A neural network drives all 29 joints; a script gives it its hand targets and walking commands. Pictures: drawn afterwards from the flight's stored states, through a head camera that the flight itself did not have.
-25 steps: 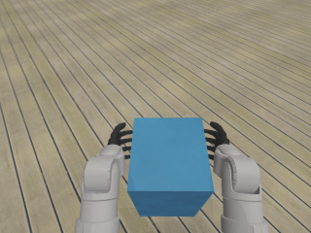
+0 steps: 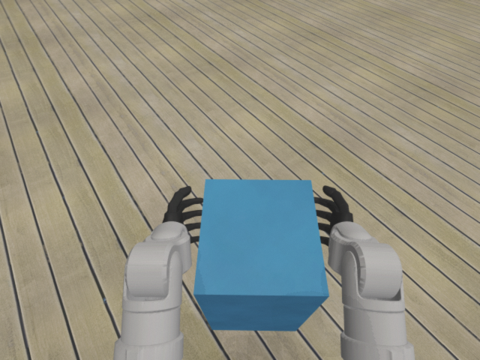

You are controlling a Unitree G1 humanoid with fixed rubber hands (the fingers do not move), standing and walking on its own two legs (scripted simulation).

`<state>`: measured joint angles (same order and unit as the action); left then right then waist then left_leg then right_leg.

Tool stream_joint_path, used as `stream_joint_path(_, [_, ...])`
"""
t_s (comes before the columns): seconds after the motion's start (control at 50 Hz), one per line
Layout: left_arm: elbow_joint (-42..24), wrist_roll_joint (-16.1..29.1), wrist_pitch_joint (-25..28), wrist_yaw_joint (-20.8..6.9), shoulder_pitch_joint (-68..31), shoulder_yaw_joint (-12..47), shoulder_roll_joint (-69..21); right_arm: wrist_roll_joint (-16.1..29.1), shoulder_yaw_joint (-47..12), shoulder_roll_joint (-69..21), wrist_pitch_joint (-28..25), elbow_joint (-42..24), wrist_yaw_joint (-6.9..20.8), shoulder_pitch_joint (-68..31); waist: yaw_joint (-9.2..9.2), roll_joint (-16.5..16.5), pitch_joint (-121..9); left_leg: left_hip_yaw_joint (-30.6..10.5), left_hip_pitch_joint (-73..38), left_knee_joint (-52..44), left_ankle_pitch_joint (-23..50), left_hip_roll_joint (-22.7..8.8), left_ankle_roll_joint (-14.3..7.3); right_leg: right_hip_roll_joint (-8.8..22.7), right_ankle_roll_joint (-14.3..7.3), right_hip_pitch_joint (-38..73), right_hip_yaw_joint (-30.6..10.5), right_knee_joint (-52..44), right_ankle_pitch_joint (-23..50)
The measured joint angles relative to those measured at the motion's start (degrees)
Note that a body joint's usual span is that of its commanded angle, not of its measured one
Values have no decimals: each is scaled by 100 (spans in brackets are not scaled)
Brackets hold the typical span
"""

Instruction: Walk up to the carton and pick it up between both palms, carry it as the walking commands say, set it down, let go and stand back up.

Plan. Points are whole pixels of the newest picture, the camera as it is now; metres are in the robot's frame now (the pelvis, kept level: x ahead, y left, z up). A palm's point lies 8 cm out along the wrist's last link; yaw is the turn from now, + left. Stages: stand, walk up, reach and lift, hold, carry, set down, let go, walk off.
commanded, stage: carry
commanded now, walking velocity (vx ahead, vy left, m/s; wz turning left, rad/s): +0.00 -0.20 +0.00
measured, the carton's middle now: (255, 264) +0.29 +0.01 +0.01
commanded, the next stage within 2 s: none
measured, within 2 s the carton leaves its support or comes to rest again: neither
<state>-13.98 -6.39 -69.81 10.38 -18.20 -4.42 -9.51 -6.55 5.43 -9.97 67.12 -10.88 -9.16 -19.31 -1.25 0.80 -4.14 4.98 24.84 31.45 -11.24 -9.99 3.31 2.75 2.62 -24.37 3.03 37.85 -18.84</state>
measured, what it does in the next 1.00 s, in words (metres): steps to the right: right foot, then left foot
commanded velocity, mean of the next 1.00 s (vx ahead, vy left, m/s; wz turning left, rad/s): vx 0.00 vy -0.15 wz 0.00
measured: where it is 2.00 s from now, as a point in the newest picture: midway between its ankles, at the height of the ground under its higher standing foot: outside the picture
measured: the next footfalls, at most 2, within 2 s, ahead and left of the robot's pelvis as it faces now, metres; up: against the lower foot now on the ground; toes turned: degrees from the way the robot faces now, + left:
right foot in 0.04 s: +0.05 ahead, -0.17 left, +0.00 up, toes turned -5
left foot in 0.26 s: +0.02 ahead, +0.04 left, +0.00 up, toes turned +10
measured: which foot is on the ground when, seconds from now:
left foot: down 0.00-0.04, up 0.06-0.24, down 0.26-0.56, up 0.58-0.80, down 0.82-1.00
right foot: up 0.00-0.02, down 0.04-0.28, up 0.30-0.54, down 0.56-1.00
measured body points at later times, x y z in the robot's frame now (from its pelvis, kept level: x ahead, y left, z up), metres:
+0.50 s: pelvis -0.05 -0.12 +0.00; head -0.03 -0.10 +0.45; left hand +0.25 +0.02 +0.08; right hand +0.27 -0.23 +0.09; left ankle -0.02 +0.03 -0.73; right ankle -0.04 -0.27 -0.71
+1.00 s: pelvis -0.09 -0.22 +0.00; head -0.10 -0.20 +0.45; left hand +0.20 -0.08 +0.08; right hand +0.22 -0.33 +0.09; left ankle -0.10 -0.11 -0.73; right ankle -0.05 -0.31 -0.73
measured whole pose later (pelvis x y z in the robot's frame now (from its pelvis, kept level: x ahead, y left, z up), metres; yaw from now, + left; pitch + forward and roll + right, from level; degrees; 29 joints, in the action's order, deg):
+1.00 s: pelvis -0.09 -0.22 +0.00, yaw +2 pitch +3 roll +0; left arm -10.8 -7.3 -70.4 9.2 -17.5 -3.8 -9.3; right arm -6.2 5.3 -9.6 69.0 -9.3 -9.9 -18.2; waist -0.8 2.4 -5.0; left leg 7.8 17.8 31.7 -16.8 -3.3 -0.3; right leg 0.2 -1.8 -20.9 5.8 29.8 -11.4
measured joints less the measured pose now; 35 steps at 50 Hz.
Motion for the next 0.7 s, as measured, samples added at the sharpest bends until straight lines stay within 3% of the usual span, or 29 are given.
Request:
stream_joint_path(0.04, [43,-6,27,-11,-33,-9,-16,-24,25,1,-7,-1,8,-15,0,-45,-37,-63,166,318,-111,-97,143,-9,-34,365,111,-788,464])
stream_joint_path(0.06, [143,-14,75,-25,-24,45,-20,-28,63,17,-8,-1,11,24,9,-149,-16,-138,262,549,-436,-133,157,-74,-64,318,144,-709,502])
stream_joint_path(0.1, [364,-31,82,-66,5,160,-10,-20,89,60,66,-12,5,176,110,-187,20,-144,481,1321,-1379,58,83,-46,-162,251,183,-559,435])
stream_joint_path(0.16, [430,-30,10,-106,59,227,6,75,34,105,198,-101,-86,324,261,-143,66,43,589,2079,-1615,406,-41,7,-266,205,198,-569,456])
stream_joint_path(0.22, [295,-66,-23,-112,7,218,-10,151,45,96,192,-225,-138,306,331,-80,116,259,261,1578,-1387,629,-116,-54,-351,103,246,-498,485])
stream_joint_path(0.28, [232,-136,-15,-116,-41,176,-18,163,77,67,125,-166,-125,205,353,61,65,382,-263,331,-691,739,-356,-132,-407,-89,318,-224,394])
stream_joint_path(0.32, [252,-148,1,-115,11,110,-4,153,43,51,43,41,-103,157,292,200,100,379,-249,304,-516,696,-497,-200,-310,-313,180,397,-187])
stream_joint_path(0.38, [263,-101,-32,-97,97,89,24,117,-26,55,62,152,-83,173,151,183,127,308,-319,54,-326,496,-412,-278,-218,-611,-40,1334,-380])
stream_joint_path(0.42, [179,-38,-50,-59,106,80,29,81,-53,53,90,90,-60,164,68,164,115,271,-323,-105,-183,375,-301,-182,-119,-654,-108,1417,-278])
stream_joint_path(0.5, [-3,10,0,-12,14,10,4,15,-25,9,62,-58,-33,27,9,25,84,146,-171,-70,-67,103,-67,-29,-14,-291,-51,555,-255])
stream_joint_path(0.56, [55,14,27,-31,-43,-36,-18,-46,-14,4,73,-59,-20,-2,3,-70,14,27,30,288,-173,-77,151,-42,-70,267,105,-678,484])
stream_joint_path(0.58, [146,10,70,-49,-36,11,-23,-53,16,21,78,-71,-19,36,14,-167,29,-62,122,504,-450,-118,164,-112,-137,237,155,-624,586])
stream_joint_path(0.64, [387,-18,55,-102,-2,162,-10,-27,51,74,191,-115,-34,222,151,-202,69,-113,459,1712,-1676,197,23,-79,-326,165,220,-484,463])
stream_joint_path(0.7, [415,-32,15,-136,-14,163,-15,67,19,97,259,-194,-133,292,284,-176,125,44,526,2301,-1716,473,-51,-91,-434,146,274,-556,522])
